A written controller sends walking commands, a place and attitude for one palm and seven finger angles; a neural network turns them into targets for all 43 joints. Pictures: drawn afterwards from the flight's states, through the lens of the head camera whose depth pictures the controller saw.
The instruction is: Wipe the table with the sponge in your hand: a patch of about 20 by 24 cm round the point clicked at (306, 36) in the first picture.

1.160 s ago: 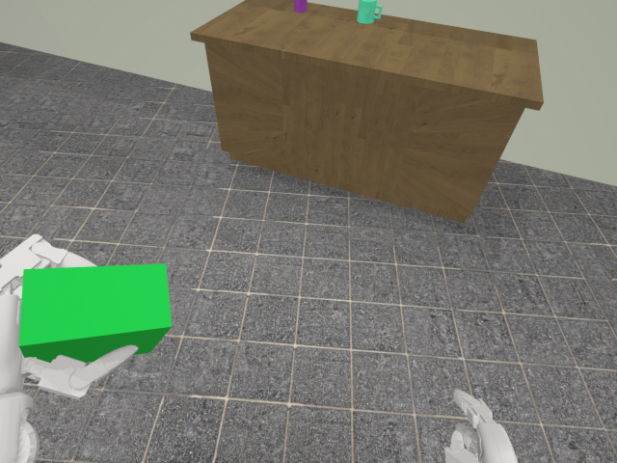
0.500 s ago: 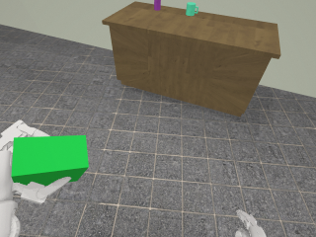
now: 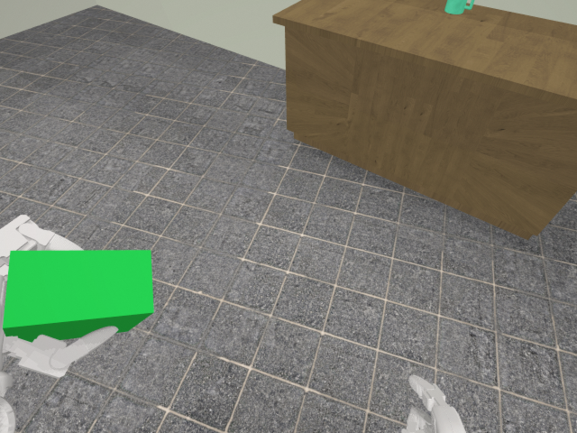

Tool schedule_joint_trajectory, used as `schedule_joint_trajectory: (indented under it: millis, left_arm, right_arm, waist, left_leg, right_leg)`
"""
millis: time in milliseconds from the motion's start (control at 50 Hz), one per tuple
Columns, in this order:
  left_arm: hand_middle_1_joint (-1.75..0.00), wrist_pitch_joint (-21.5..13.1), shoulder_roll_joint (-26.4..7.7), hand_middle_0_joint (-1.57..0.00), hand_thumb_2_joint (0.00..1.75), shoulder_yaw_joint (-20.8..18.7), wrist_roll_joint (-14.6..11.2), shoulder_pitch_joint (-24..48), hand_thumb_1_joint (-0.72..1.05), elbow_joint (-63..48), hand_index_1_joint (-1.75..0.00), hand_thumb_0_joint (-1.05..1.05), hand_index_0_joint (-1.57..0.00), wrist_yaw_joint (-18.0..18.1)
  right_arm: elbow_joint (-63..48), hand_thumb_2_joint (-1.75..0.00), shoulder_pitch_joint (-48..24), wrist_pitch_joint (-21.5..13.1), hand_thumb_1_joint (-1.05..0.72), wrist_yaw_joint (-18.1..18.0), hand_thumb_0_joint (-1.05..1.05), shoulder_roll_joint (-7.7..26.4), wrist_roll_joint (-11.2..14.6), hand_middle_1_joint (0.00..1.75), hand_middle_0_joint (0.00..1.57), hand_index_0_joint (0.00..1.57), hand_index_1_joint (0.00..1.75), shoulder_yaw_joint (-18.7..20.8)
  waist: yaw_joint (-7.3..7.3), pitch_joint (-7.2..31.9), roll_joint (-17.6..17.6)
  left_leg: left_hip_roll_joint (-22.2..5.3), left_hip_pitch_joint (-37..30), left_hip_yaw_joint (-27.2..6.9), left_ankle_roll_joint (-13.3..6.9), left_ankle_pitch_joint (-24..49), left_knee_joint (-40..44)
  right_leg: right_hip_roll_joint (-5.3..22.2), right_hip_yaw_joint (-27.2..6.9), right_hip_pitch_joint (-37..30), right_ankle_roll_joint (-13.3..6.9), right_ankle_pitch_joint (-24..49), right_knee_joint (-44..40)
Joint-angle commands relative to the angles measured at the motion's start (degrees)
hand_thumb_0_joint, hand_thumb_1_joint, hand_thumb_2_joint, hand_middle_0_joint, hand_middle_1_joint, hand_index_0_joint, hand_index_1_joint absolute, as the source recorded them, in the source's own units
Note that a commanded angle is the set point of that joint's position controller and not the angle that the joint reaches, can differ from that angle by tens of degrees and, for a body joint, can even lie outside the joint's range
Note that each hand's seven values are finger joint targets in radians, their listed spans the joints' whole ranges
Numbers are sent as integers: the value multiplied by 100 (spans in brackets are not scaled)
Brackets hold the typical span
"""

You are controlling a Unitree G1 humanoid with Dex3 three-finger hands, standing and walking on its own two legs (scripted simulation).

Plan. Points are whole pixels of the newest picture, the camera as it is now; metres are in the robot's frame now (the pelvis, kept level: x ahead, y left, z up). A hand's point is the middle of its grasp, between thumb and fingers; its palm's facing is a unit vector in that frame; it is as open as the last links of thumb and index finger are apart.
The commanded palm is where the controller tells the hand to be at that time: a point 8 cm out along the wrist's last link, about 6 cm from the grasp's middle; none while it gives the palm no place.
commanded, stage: walk to a spot facing it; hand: left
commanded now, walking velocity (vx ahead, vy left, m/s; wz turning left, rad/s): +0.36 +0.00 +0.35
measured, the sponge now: (99, 297) +0.22 +0.21 +0.16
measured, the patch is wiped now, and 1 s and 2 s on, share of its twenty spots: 0.00 0.00 0.00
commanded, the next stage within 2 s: none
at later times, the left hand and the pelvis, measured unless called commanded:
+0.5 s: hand (90, 185) +0.35 +0.27 +0.18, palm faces +0.54 -0.72 -0.45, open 10.2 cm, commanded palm +0.27 +0.30 +0.19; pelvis +0.16 +0.00 -0.02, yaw +9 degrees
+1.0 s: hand (155, 135) +0.46 +0.22 +0.17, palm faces +0.61 -0.67 -0.41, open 10.2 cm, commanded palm +0.38 +0.26 +0.19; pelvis +0.32 -0.06 +0.00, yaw +18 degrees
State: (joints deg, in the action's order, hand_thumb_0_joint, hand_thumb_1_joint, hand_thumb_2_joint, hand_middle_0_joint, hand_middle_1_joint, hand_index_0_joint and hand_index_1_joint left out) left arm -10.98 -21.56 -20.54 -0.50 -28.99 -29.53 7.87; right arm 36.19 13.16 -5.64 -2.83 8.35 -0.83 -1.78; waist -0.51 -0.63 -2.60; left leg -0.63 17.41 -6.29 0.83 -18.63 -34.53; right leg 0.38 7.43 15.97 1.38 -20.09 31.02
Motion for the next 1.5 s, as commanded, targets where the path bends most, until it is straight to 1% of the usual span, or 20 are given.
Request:
schedule_joint_trajectory:
  millis: [0, 120, 300, 360, 380, 400, 420, 580, 720, 740, 780, 860, 940, 1060, 1140, 1160, 1180, 1220, 1320, 1480]
  left_arm:
    - [-160, -157, -1154, -120, 130, -766, -134, 721, 10, -793, -160, 0, -120, 131]
    - [-160, -448, -984, -120, 130, -585, -16, 575, 10, -799, -160, 0, -120, 87]
    - [-160, -436, -1055, -120, 130, -869, -54, 397, 10, -1437, -160, 0, -120, 384]
    - [-160, -465, -1080, -120, 130, -859, -107, 426, 10, -1583, -160, 0, -120, 432]
    - [-160, -547, -1109, -120, 130, -937, -94, 432, 10, -1661, -160, 0, -120, 433]
    - [-160, -567, -1076, -120, 130, -925, -178, 463, 10, -1679, -160, 0, -120, 415]
    - [-160, -538, -1171, -120, 130, -838, -179, 577, 10, -1448, -160, 0, -120, 404]
    - [-160, -596, -933, -120, 130, -993, -187, -39, 10, -1834, -160, 0, -120, 144]
    - [-160, -487, -557, -120, 130, -553, -83, 771, 10, -682, -160, 0, -120, 109]
    - [-160, -426, -580, -120, 130, -466, -48, 997, 10, -596, -160, 0, -120, 119]
    - [-160, -281, -1128, -120, 130, -751, 42, 1223, 10, -432, -160, 0, -120, 201]
    - [-160, -457, -1130, -120, 130, -566, 12, 1539, 10, -980, -160, 0, -120, 116]
    - [-160, -554, -1164, -120, 130, -770, 3, 1098, 10, -1503, -160, 0, -120, 179]
    - [-160, -499, -971, -120, 130, -1042, -149, -78, 10, -1441, -160, 0, -120, 368]
    - [-160, -468, -757, -120, 130, -744, -156, 361, 10, -1417, -160, 0, -120, 409]
    - [-160, -525, -776, -120, 130, -703, -126, 591, 10, -1500, -160, 0, -120, 406]
    - [-160, -589, -741, -120, 130, -686, -145, 616, 10, -1520, -160, 0, -120, 396]
    - [-160, -585, -1251, -120, 130, -772, -59, 992, 10, -1239, -160, 0, -120, 309]
    - [-160, -573, -1001, -120, 130, -677, -77, 797, 10, -2228, -160, 0, -120, 205]
    - [-160, -503, -633, -120, 130, -622, -104, 434, 10, -1012, -160, 0, -120, 138]
  right_arm:
    - [-856, -90, -764, -80, -90, -159, 0, 884, 49, 30, 20, 20, 30, 410]
    - [-789, -90, -889, 164, -90, -149, 0, 817, 13, 30, 20, 20, 30, 363]
    - [-1258, -90, -576, 53, -90, -88, 0, 728, 91, 30, 20, 20, 30, 496]
    - [-1308, -90, -392, 73, -90, -156, 0, 795, 118, 30, 20, 20, 30, 570]
    - [-1284, -90, -412, 107, -90, -173, 0, 863, 98, 30, 20, 20, 30, 595]
    - [-1294, -90, -461, 108, -90, -141, 0, 975, 77, 30, 20, 20, 30, 591]
    - [-1307, -90, -364, 39, -90, -63, 0, 933, 117, 30, 20, 20, 30, 503]
    - [-997, -90, -581, -176, -90, 49, 0, 836, 163, 30, 20, 20, 30, 495]
    - [-850, -90, -424, -283, -90, -149, 0, 868, 169, 30, 20, 20, 30, 498]
    - [-815, -90, -430, -257, -90, -170, 0, 801, 176, 30, 20, 20, 30, 457]
    - [-915, -90, -662, -220, -90, -172, 0, 649, 147, 30, 20, 20, 30, 402]
    - [-696, -90, -801, -135, -90, -106, 0, 928, 112, 30, 20, 20, 30, 446]
    - [-808, -90, -829, 52, -90, -42, 0, 892, 107, 30, 20, 20, 30, 437]
    - [-1215, -90, -597, 111, -90, -10, 0, 731, 91, 30, 20, 20, 30, 505]
    - [-1222, -90, -253, 138, -90, -144, 0, 874, 104, 30, 20, 20, 30, 610]
    - [-1232, -90, -229, 132, -90, -178, 0, 1002, 116, 30, 20, 20, 30, 665]
    - [-1251, -90, -343, 117, -90, -159, 0, 1106, 98, 30, 20, 20, 30, 673]
    - [-1182, -90, -511, 3, -90, -70, 0, 983, 45, 30, 20, 20, 30, 463]
    - [-990, -90, -522, -186, -90, 21, 0, 925, 154, 30, 20, 20, 30, 526]
    - [-790, -90, -433, -311, -90, -67, 0, 844, 89, 30, 20, 20, 30, 464]
  waist:
    - [-47, 578, 1834]
    - [44, -7, 740]
    - [-216, 541, 1318]
    - [174, 1434, 854]
    - [213, 1815, 89]
    - [145, 1923, -1042]
    - [188, 1572, -719]
    - [-82, 605, -1071]
    - [-41, 442, -552]
    - [-47, 453, -159]
    - [-240, 491, 2729]
    - [-43, 73, 1028]
    - [46, 282, 887]
    - [-208, 591, 1108]
    - [115, 976, 496]
    - [216, 1169, -373]
    - [154, 1129, -1768]
    - [150, 860, -1193]
    - [-11, 560, -1029]
    - [40, 370, -933]
  left_leg:
    - [116, 2998, 511, -106, -1254, -3527]
    - [-377, 3022, 793, 107, -94, -4000]
    - [57, 988, 2326, -120, 412, -180]
    - [264, -1530, 2401, -313, 1466, 825]
    - [-416, -2816, 1339, -688, 1877, 693]
    - [-2046, -3450, -1087, -1560, 3088, 806]
    - [-2669, -3232, -2504, -2001, 3604, 1071]
    - [-1622, -54, 370, -1146, 720, 1877]
    - [-1253, 331, 1093, -696, -750, 784]
    - [-1009, 540, 1222, -573, -874, -8]
    - [19, 2592, 1315, -203, -1693, -3475]
    - [-585, 2504, 509, 7, -409, -4462]
    - [-698, 1875, 876, 42, -55, -2984]
    - [-380, 1230, 1754, -22, 39, -453]
    - [-97, -725, 2008, -123, 840, 797]
    - [-539, -1636, 1137, -388, 886, 985]
    - [-1968, -2390, -1148, -1115, 1742, 1312]
    - [-2615, -2018, -2433, -1640, 1941, 1635]
    - [-1795, -1077, -254, -1154, 968, 1791]
    - [-1680, -495, 521, -962, 182, 2235]
  right_leg:
    - [2875, -3619, -2325, -1115, -140, -1772]
    - [1961, -932, -1691, -801, 2579, -1343]
    - [1686, 21, -2023, -744, 5145, -460]
    - [1377, 490, -1095, -265, 4841, 1678]
    - [1107, 480, -59, -95, 3069, 2785]
    - [378, 86, 1317, 17, -644, 4218]
    - [71, -570, 2040, -63, -1703, 5053]
    - [794, -252, 1197, 111, -3, 2797]
    - [271, 613, -489, 244, 416, 372]
    - [355, 401, -841, 182, 232, -35]
    - [2529, -3381, -1813, -898, 48, -1502]
    - [2510, -2508, -985, -1091, 199, -1642]
    - [2144, -667, -915, -901, 1210, -1493]
    - [1934, -412, -1673, -969, 2445, -1046]
    - [1415, 208, -983, -499, 2257, 629]
    - [1119, 384, -158, -257, 1671, 1799]
    - [415, 274, 1402, 10, -943, 3163]
    - [437, -685, 2243, -59, -1422, 4480]
    - [771, -466, 2187, 87, -237, 3755]
    - [505, 217, 975, 199, 98, 1524]
